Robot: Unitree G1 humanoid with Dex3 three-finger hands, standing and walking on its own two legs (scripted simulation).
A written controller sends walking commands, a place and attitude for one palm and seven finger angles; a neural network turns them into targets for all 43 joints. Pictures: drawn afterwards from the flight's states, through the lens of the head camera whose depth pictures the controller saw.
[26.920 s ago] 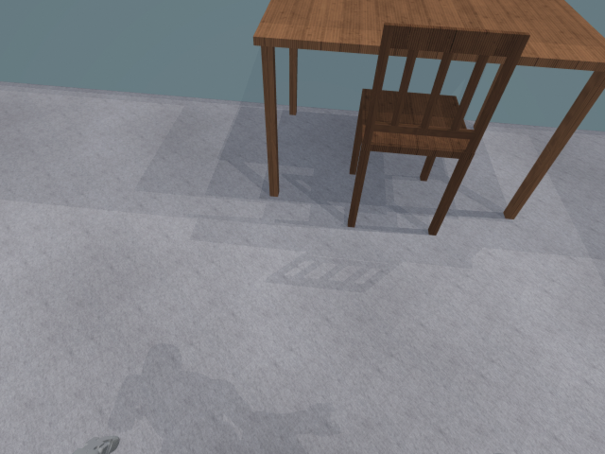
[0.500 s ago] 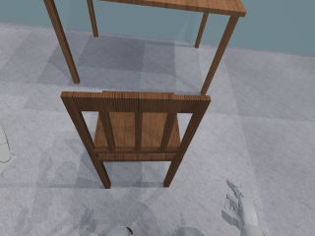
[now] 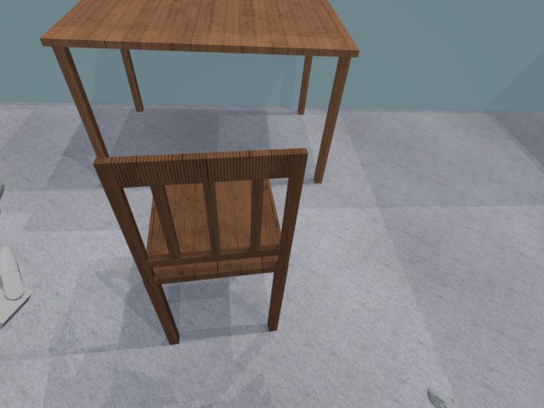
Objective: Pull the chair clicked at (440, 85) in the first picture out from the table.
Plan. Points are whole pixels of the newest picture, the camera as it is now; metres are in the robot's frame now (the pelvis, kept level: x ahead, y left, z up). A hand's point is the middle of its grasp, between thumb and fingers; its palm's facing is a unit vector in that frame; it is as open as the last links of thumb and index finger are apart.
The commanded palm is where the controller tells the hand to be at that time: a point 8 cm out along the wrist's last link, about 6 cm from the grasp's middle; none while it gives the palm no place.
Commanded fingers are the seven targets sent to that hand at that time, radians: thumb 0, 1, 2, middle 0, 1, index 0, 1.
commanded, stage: stop stepping back and stand still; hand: left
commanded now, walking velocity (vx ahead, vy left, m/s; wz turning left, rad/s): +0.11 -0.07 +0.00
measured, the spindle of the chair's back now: (212, 220) +0.53 +0.14 -0.11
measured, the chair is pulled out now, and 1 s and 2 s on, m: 0.70 0.70 0.70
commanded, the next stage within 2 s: let the arm hang, fingers relaxed in 0.28 s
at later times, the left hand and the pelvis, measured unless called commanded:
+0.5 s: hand (92, 351) +0.20 +0.25 +0.00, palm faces +0.26 -0.89 -0.38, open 7.4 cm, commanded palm none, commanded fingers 0.00 0.90 0.90 -0.20 -0.30 -0.20 -0.30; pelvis +0.00 +0.00 -0.01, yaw +3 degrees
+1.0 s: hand out of the picture -0.03 +0.16 -0.17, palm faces +0.07 -0.97 -0.23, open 7.3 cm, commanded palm none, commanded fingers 0.00 0.90 0.90 -0.20 -0.30 -0.20 -0.30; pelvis +0.02 -0.02 +0.00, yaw +3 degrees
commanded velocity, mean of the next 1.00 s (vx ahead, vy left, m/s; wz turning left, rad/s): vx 0.03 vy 0.00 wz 0.00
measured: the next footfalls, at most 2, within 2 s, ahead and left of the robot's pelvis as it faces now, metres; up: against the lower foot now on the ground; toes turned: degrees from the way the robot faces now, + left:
none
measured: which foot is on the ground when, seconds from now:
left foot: down 0.00-1.00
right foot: down 0.00-1.00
